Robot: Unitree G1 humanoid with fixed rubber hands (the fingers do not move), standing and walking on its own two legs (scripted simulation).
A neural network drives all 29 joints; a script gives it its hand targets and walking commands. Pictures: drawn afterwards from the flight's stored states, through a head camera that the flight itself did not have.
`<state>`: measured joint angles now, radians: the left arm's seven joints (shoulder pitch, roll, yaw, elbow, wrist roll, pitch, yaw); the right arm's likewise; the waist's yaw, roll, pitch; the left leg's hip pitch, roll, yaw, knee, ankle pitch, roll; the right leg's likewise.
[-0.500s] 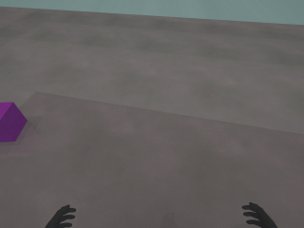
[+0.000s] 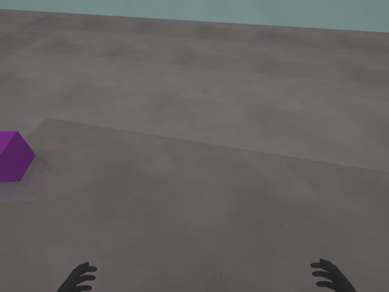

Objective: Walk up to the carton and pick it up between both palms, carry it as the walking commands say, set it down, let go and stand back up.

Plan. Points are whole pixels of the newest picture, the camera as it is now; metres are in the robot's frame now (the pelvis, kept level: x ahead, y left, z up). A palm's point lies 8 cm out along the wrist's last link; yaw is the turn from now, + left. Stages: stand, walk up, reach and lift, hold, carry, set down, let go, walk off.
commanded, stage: stand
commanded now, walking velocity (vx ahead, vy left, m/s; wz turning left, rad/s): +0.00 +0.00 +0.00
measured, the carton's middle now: (0, 157) +1.07 +1.30 -0.64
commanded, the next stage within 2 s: walk up in 0.90 s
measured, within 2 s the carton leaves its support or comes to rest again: neither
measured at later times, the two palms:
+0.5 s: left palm out of the picture +0.14 +0.28 -0.06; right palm out of the picture +0.15 -0.27 -0.06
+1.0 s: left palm out of the picture +0.13 +0.29 -0.06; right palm out of the picture +0.14 -0.27 -0.06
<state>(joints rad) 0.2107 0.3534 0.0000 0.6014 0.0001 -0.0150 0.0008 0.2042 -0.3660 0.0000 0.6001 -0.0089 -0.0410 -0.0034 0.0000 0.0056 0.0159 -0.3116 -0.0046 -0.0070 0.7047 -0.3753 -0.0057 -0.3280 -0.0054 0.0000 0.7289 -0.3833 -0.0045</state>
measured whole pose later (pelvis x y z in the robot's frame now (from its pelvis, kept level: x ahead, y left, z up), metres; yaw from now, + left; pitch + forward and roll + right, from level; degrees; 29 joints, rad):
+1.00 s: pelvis -0.02 +0.01 +0.00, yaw +0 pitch -2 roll +0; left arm 0.21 0.36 0.00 0.62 0.00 -0.02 0.00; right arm 0.20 -0.37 0.00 0.60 -0.01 -0.04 0.00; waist 0.00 0.01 0.02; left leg -0.32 0.00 -0.01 0.70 -0.35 0.00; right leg -0.33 -0.01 0.00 0.71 -0.35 0.00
